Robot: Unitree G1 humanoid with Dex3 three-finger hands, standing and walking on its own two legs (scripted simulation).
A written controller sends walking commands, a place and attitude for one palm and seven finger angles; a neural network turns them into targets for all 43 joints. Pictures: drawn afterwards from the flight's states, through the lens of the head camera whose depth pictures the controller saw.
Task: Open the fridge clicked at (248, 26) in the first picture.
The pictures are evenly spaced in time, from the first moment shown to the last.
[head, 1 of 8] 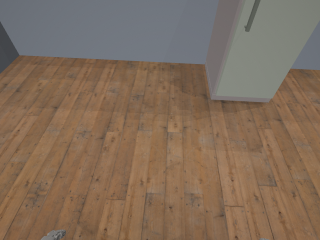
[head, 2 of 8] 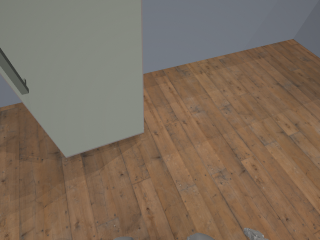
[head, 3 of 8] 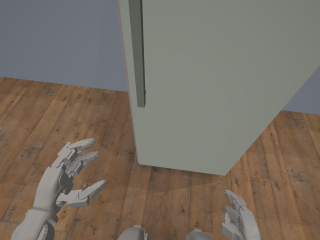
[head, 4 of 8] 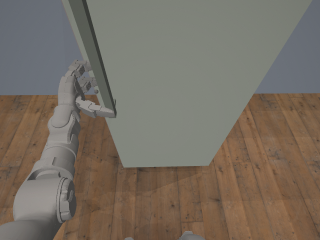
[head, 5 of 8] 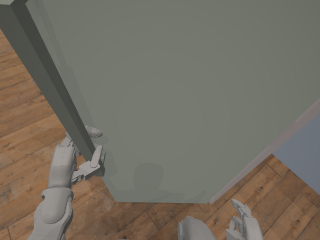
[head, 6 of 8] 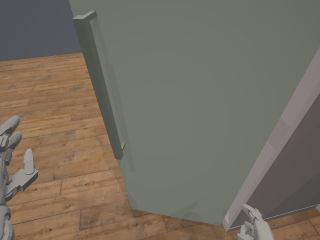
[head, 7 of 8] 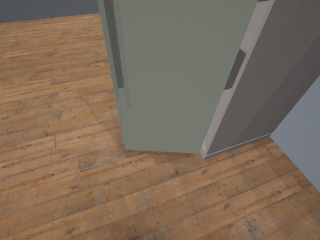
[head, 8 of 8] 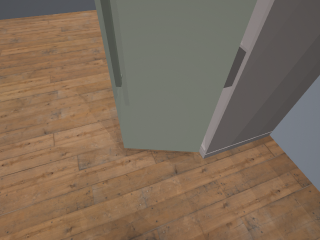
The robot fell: no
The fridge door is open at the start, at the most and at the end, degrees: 0 73 67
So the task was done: yes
